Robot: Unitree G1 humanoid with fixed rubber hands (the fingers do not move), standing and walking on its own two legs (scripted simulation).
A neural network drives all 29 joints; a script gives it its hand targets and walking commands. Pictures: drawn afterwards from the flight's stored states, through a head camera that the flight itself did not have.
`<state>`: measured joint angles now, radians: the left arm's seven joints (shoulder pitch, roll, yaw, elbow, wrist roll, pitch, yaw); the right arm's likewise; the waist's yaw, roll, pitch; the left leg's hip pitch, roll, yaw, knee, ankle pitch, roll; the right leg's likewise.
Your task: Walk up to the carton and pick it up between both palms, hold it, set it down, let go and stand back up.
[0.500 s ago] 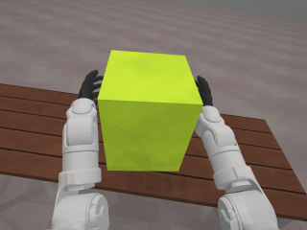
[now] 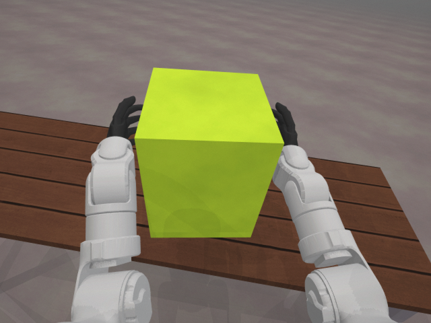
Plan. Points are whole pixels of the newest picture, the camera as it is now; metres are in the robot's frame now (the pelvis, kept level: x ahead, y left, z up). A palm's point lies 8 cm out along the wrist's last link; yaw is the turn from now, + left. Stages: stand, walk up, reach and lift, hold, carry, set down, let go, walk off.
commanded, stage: hold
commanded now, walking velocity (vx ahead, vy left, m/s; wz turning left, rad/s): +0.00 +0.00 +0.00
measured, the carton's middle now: (204, 156) +0.39 +0.01 +0.16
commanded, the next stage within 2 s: set down in 1.88 s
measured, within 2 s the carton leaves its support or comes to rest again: neither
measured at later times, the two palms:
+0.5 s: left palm (120, 141) +0.36 +0.15 +0.21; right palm (286, 148) +0.36 -0.14 +0.20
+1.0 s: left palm (119, 143) +0.36 +0.15 +0.21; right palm (285, 149) +0.36 -0.14 +0.20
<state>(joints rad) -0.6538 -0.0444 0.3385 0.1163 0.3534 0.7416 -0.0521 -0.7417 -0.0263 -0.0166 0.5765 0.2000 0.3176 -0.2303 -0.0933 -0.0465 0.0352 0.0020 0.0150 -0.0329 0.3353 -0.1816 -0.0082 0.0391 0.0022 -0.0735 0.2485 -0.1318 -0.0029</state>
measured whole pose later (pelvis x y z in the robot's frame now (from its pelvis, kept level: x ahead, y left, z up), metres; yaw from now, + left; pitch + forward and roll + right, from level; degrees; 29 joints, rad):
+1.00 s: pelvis +0.00 +0.00 +0.00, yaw +0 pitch -9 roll -1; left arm -0.62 -0.05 0.33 0.09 0.35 0.74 -0.05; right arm -0.71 -0.03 0.00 0.54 0.21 0.32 -0.24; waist -0.10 -0.05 0.03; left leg 0.01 0.01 -0.03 0.34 -0.19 0.00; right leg 0.05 0.00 -0.07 0.25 -0.13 0.00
